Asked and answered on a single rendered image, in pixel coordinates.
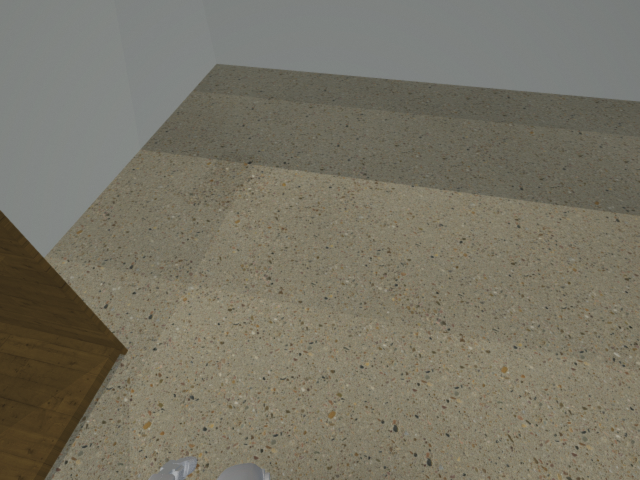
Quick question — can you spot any wardrobe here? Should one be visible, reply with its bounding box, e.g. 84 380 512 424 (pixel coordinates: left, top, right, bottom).
0 210 128 480

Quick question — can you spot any left robot hand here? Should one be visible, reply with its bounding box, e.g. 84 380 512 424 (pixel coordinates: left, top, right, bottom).
148 456 197 480

